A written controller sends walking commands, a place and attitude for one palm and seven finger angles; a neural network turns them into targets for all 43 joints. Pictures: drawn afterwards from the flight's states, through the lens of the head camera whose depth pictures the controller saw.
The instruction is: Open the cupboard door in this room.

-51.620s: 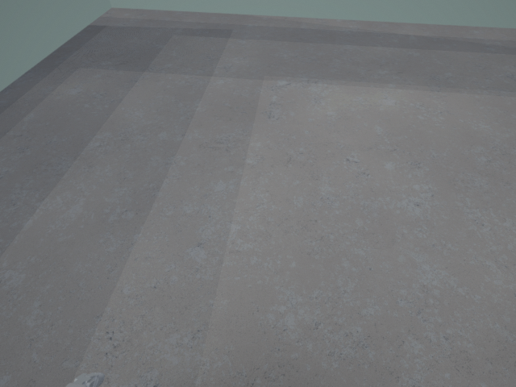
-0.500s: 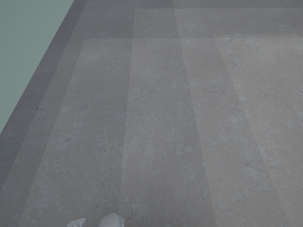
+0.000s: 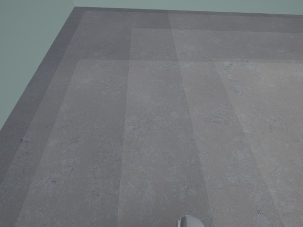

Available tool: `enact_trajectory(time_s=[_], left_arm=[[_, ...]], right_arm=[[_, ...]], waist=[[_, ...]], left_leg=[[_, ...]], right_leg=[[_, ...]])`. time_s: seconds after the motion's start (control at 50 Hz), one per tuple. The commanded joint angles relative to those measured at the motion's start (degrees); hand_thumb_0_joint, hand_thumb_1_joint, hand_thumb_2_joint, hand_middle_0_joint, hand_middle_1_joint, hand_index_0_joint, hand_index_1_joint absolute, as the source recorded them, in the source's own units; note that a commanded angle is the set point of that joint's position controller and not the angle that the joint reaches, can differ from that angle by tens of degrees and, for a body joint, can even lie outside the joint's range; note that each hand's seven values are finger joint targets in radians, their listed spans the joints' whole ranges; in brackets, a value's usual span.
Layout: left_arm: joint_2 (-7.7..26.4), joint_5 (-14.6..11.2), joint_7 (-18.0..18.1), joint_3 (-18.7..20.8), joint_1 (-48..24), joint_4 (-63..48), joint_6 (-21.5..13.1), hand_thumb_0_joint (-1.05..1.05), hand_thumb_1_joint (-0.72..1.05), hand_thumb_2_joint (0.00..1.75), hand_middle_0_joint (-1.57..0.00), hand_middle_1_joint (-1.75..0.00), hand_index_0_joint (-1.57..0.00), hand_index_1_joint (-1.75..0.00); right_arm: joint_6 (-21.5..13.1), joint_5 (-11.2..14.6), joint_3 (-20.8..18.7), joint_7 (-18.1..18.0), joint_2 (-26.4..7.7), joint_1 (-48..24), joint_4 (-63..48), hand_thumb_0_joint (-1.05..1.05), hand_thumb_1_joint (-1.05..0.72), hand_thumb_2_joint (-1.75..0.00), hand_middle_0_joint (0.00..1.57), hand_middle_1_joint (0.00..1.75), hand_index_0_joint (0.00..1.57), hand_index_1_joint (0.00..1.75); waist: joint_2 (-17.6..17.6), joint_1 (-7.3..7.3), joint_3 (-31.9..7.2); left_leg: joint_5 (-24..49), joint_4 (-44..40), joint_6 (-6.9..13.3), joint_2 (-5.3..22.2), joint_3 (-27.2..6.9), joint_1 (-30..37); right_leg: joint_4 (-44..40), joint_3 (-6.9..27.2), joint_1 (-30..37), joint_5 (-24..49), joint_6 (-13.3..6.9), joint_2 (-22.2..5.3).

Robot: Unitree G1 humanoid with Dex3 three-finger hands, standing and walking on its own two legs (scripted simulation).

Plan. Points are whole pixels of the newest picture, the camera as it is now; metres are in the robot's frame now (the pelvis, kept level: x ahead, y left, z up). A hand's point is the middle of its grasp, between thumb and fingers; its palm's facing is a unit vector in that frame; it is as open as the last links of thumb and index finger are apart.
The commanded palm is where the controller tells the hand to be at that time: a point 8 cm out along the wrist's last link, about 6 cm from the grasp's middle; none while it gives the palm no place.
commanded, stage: walk to a spot facing it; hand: left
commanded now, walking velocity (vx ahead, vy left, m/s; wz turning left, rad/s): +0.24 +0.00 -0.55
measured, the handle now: out of the picture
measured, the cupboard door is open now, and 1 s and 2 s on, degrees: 46 46 46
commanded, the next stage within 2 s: turn to face it in 0.02 s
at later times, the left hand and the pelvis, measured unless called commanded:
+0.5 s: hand (129, 175) +0.31 +0.10 -0.17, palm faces +0.06 -0.99 -0.14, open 7.1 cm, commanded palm none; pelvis +0.18 -0.06 -0.01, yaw +5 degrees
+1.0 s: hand (106, 186) +0.26 +0.17 -0.16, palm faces +0.36 -0.87 -0.33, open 7.3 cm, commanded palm none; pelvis +0.24 -0.08 -0.02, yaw +21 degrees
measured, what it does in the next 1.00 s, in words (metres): walks ahead, turning left: right foot, then left foot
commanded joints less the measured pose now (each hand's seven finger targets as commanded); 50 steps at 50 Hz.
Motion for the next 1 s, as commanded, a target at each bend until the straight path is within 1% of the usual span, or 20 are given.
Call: enact_trajectory(time_s=[0.0, 0.12, 0.18, 0.2, 0.22, 0.24, 0.26, 0.3, 0.38, 0.54, 0.56, 0.58, 0.6, 0.66, 0.72, 0.9, 0.92, 0.94, 0.96, 0.98], left_arm=[[0.7, 0.0, -1.3, 0.0, -2.7, -4.2, -0.1, 0.00, 0.90, 0.90, -0.20, -0.30, -0.20, -0.30], [2.2, -0.3, -1.5, -0.4, -10.9, -7.5, -0.5, 0.00, 0.90, 0.90, -0.20, -0.30, -0.20, -0.30], [5.3, -0.2, -0.3, -0.2, 3.1, -2.8, -2.2, 0.00, 0.90, 0.90, -0.20, -0.30, -0.20, -0.30], [10.7, 0.0, 0.6, 1.0, 11.0, -0.3, -3.2, 0.00, 0.90, 0.90, -0.20, -0.30, -0.20, -0.30], [15.8, -0.8, 1.0, 1.8, 14.8, 1.0, -3.3, 0.00, 0.90, 0.90, -0.20, -0.30, -0.20, -0.30], [14.9, -1.5, 1.5, 1.1, 12.3, 0.2, -3.2, 0.00, 0.90, 0.90, -0.20, -0.30, -0.20, -0.30], [13.3, -1.4, 2.0, 0.8, 7.6, -1.3, -2.7, 0.00, 0.90, 0.90, -0.20, -0.30, -0.20, -0.30], [9.1, -1.3, 2.6, -0.3, 0.9, -3.4, -2.3, 0.00, 0.90, 0.90, -0.20, -0.30, -0.20, -0.30], [7.5, -0.9, 2.5, -0.5, -6.0, -5.9, -2.1, 0.00, 0.90, 0.90, -0.20, -0.30, -0.20, -0.30], [9.9, -0.5, 2.1, 2.0, -6.0, -8.6, -0.5, 0.00, 0.90, 0.90, -0.20, -0.30, -0.20, -0.30], [9.2, -0.6, 2.0, 1.9, -6.0, -9.0, 0.0, 0.00, 0.90, 0.90, -0.20, -0.30, -0.20, -0.30], [6.2, -1.3, 1.7, 1.7, -5.1, -11.1, 0.5, 0.00, 0.90, 0.90, -0.20, -0.30, -0.20, -0.30], [6.0, -0.9, 1.9, 0.7, -9.7, -14.0, 1.0, 0.00, 0.90, 0.90, -0.20, -0.30, -0.20, -0.30], [6.5, -0.3, 1.6, 1.3, -11.3, -13.3, 1.0, 0.00, 0.90, 0.90, -0.20, -0.30, -0.20, -0.30], [6.5, -0.7, 1.2, 1.1, -8.1, -11.7, 1.3, 0.00, 0.90, 0.90, -0.20, -0.30, -0.20, -0.30], [8.4, -1.2, 1.4, 0.9, -2.4, -12.2, 1.4, 0.00, 0.90, 0.90, -0.20, -0.30, -0.20, -0.30], [9.5, -1.1, 1.7, 1.2, 0.0, -11.7, 1.0, 0.00, 0.90, 0.90, -0.20, -0.30, -0.20, -0.30], [13.1, -0.4, 2.1, 1.9, 2.2, -11.7, 0.3, 0.00, 0.90, 0.90, -0.20, -0.30, -0.20, -0.30], [18.6, 0.3, 2.5, 2.8, 2.7, -12.2, -0.1, 0.00, 0.90, 0.90, -0.20, -0.30, -0.20, -0.30], [18.8, -0.3, 2.6, 2.0, 0.8, -13.0, 0.3, 0.00, 0.90, 0.90, -0.20, -0.30, -0.20, -0.30]], right_arm=[[-0.3, -0.1, -0.7, 0.5, -6.6, 7.4, -0.6, 0.00, -0.90, -0.90, 0.20, 0.30, 0.20, 0.30], [0.7, -0.7, -0.4, 0.1, -7.5, 12.7, 1.4, 0.00, -0.90, -0.90, 0.20, 0.30, 0.20, 0.30], [1.1, 0.2, 0.3, 0.1, -7.7, 11.7, 2.8, 0.00, -0.90, -0.90, 0.20, 0.30, 0.20, 0.30], [0.9, 1.1, 0.5, 0.5, -5.9, 11.9, 2.5, 0.00, -0.90, -0.90, 0.20, 0.30, 0.20, 0.30], [1.3, 1.8, 0.5, 0.2, -3.7, 15.4, 1.9, 0.00, -0.90, -0.90, 0.20, 0.30, 0.20, 0.30], [2.0, 1.8, 0.3, -0.1, -3.6, 10.7, 1.1, 0.00, -0.90, -0.90, 0.20, 0.30, 0.20, 0.30], [2.5, 1.8, 0.1, -0.1, -3.4, 9.3, 0.6, 0.00, -0.90, -0.90, 0.20, 0.30, 0.20, 0.30], [3.8, 1.2, 0.0, 0.2, -2.9, 6.7, 1.3, 0.00, -0.90, -0.90, 0.20, 0.30, 0.20, 0.30], [6.4, 0.7, -0.1, 1.2, -0.2, 9.8, 1.9, 0.00, -0.90, -0.90, 0.20, 0.30, 0.20, 0.30], [5.9, 0.0, -1.3, 2.4, -3.3, 2.2, -5.0, 0.00, -0.90, -0.90, 0.20, 0.30, 0.20, 0.30], [5.6, -0.1, -2.0, 2.5, -6.0, 5.0, -5.3, 0.00, -0.90, -0.90, 0.20, 0.30, 0.20, 0.30], [5.0, -0.9, -3.5, 2.0, -13.1, 8.0, -6.0, 0.00, -0.90, -0.90, 0.20, 0.30, 0.20, 0.30], [5.3, -1.0, -4.2, 1.2, -17.0, 9.8, -5.9, 0.00, -0.90, -0.90, 0.20, 0.30, 0.20, 0.30], [4.5, -0.5, -3.7, 0.0, -14.3, 2.0, -8.6, 0.00, -0.90, -0.90, 0.20, 0.30, 0.20, 0.30], [3.9, -0.4, -3.4, 0.0, -14.1, -0.8, -9.7, 0.00, -0.90, -0.90, 0.20, 0.30, 0.20, 0.30], [6.2, -0.3, -4.8, 1.3, -16.3, -6.8, -11.8, 0.00, -0.90, -0.90, 0.20, 0.30, 0.20, 0.30], [6.3, 0.1, -4.7, 1.4, -15.6, -8.0, -12.4, 0.00, -0.90, -0.90, 0.20, 0.30, 0.20, 0.30], [6.4, 0.6, -4.4, 1.7, -12.7, -8.1, -13.0, 0.00, -0.90, -0.90, 0.20, 0.30, 0.20, 0.30], [6.4, 0.8, -3.8, 2.2, -9.0, -9.0, -14.5, 0.00, -0.90, -0.90, 0.20, 0.30, 0.20, 0.30], [6.6, 0.1, -3.9, 2.4, -10.8, -9.7, -14.6, 0.00, -0.90, -0.90, 0.20, 0.30, 0.20, 0.30]], waist=[[6.9, -1.92, 3.4], [6.5, -4.48, 4.1], [4.4, 2.20, -4.5], [-3.7, 5.02, -12.0], [-13.5, 4.03, -18.4], [-8.3, 4.64, -16.8], [-11.2, 2.73, -14.7], [-5.3, -0.10, -7.2], [-5.4, -4.83, -3.6], [-3.2, -4.13, -3.0], [3.2, -5.70, -5.3], [21.6, -7.02, -6.7], [20.6, -9.00, -7.3], [15.6, -5.36, -7.0], [9.2, -3.53, -8.6], [11.2, -1.62, -7.0], [8.5, -0.27, -7.1], [-1.4, 0.86, -7.4], [-17.6, 1.68, -5.6], [-12.3, 1.02, -4.2]], left_leg=[[11.5, -14.3, 3.4, 15.5, -4.0, -2.6], [24.4, -8.1, 3.3, 16.7, -1.8, 3.6], [35.0, 8.3, 0.4, 13.2, -1.6, 0.2], [20.5, 22.0, -2.1, 8.1, 0.6, -11.2], [-22.5, 39.9, -4.6, 0.6, -1.3, -18.9], [-24.0, 45.7, -4.3, 2.0, -9.1, -20.8], [-20.1, 48.7, -4.5, 3.6, -10.7, -22.2], [-14.0, 47.3, -5.0, 5.9, -11.7, -21.2], [-8.0, 38.8, -6.0, 5.1, -8.0, -15.4], [-1.2, 13.1, -5.2, 2.6, -3.3, -8.4], [6.9, 6.1, -3.9, 4.6, -7.8, -2.3], [25.9, -0.2, 4.2, 19.0, -29.9, 2.6], [29.0, -4.3, 11.0, 26.4, -39.2, 1.2], [17.1, -3.9, 7.7, 19.4, -32.6, -2.3], [27.5, -1.1, 5.8, 14.1, -23.7, 1.0], [10.6, -0.1, 4.3, 10.3, -27.5, -9.3], [7.6, 2.4, 2.6, 8.1, -27.0, -12.8], [-0.7, 10.5, -0.8, 3.3, -22.6, -20.7], [-18.2, 25.9, -5.7, -5.7, -11.9, -29.2], [-20.9, 38.5, -4.9, -2.9, -14.4, -27.0]], right_leg=[[-12.0, -2.0, 0.2, 5.4, 0.5, -1.6], [-25.3, -5.7, 4.3, 3.8, -1.4, 1.4], [-34.7, -6.7, 27.6, 9.8, -2.8, 4.1], [-34.2, 4.2, 44.3, 24.7, -5.8, -6.8], [-38.7, 19.0, 51.8, 40.1, -12.8, -22.8], [-40.5, 16.5, 46.4, 44.6, -13.7, -22.2], [-41.4, 14.1, 42.2, 42.3, -12.6, -21.3], [-43.7, 4.3, 29.9, 37.1, -9.8, -18.1], [-48.0, -6.3, 16.9, 22.4, -6.4, -14.5], [-36.5, -10.8, 17.9, 10.9, -3.1, -15.1], [-28.4, -12.3, 15.1, 5.8, -0.7, -13.0], [-14.2, -14.4, 3.8, -16.1, 4.4, -4.2], [-2.3, -6.6, 0.0, -29.8, 4.6, 0.0], [8.0, 1.6, -5.0, -15.5, 4.8, -0.8], [0.2, 0.7, -1.0, -12.0, 5.6, 0.5], [-28.9, -2.7, 18.2, -7.3, 4.2, 5.4], [-36.9, -2.9, 23.9, -2.6, 3.9, 4.8], [-46.5, 5.5, 31.2, -4.5, 1.6, -3.7], [-51.6, 22.4, 31.9, -0.5, -5.3, -19.9], [-50.4, 20.1, 24.1, 2.9, -8.9, -23.6]])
